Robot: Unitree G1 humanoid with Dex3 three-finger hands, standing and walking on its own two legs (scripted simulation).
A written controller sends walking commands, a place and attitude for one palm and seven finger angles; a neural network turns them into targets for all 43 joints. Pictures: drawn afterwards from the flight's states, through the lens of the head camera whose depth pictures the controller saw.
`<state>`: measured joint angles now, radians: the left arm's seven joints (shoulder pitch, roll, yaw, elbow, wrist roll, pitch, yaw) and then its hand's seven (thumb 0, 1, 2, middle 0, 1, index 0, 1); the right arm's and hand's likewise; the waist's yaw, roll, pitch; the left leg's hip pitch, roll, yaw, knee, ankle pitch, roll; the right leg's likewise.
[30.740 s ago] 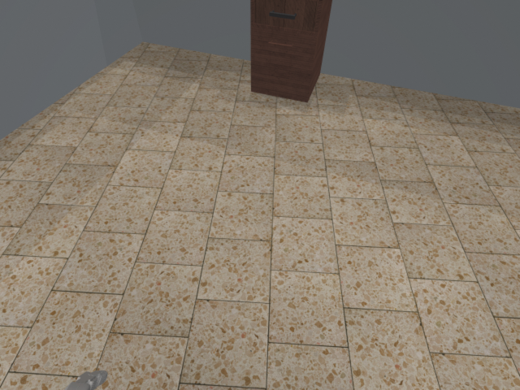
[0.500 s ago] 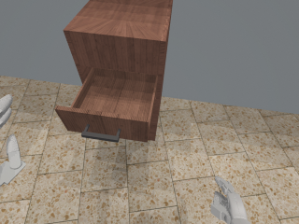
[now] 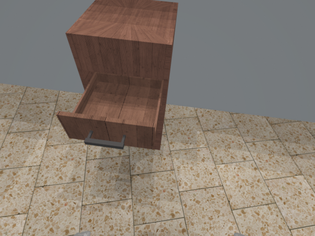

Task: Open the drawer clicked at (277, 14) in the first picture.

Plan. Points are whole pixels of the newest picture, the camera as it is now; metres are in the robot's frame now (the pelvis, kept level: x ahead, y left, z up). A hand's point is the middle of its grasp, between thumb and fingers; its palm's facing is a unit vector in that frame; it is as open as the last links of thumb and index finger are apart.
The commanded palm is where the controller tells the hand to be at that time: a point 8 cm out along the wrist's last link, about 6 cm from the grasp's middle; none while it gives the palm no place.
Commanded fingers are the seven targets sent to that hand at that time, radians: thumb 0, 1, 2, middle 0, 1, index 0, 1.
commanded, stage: let the arm hang, fingers relaxed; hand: left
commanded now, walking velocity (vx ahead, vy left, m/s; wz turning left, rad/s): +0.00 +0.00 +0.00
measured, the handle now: (105, 139) +0.49 +0.22 -0.20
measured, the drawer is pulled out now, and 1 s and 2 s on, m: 0.28 0.28 0.28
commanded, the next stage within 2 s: look to check the result in 0.84 s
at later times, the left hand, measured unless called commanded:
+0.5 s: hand out of the picture -0.05 +0.18 -0.16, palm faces +0.03 -0.98 -0.21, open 7.3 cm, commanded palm none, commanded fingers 0.00 0.90 0.90 -0.20 -0.30 -0.20 -0.30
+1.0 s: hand out of the picture -0.01 +0.14 -0.17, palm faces +0.05 -0.99 -0.16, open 7.3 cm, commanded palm none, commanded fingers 0.00 0.90 0.90 -0.20 -0.30 -0.20 -0.30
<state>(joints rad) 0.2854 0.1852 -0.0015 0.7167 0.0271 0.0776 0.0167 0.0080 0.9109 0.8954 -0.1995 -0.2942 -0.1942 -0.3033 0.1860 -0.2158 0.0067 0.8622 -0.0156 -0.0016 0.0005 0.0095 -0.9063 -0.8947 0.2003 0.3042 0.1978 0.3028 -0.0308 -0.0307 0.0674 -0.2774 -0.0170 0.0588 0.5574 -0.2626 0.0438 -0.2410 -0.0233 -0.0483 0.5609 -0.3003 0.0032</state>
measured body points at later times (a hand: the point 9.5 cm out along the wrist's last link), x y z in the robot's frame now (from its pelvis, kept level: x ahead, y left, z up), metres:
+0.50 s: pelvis +0.00 +0.00 +0.01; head +0.01 +0.00 +0.46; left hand -0.05 +0.23 -0.14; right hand -0.02 -0.19 -0.16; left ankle +0.02 +0.09 -0.73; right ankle +0.00 -0.12 -0.73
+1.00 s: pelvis +0.01 -0.01 +0.01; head +0.04 -0.01 +0.46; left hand -0.01 +0.19 -0.15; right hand -0.02 -0.21 -0.15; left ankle +0.02 +0.09 -0.73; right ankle +0.00 -0.12 -0.73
